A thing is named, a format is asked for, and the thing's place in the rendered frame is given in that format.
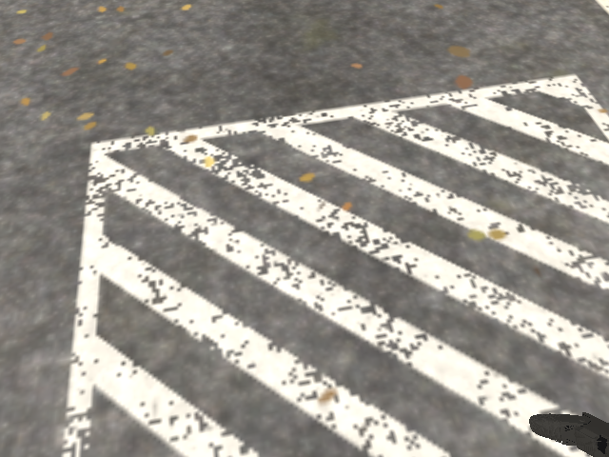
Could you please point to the right robot hand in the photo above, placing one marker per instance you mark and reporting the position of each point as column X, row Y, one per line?
column 589, row 433

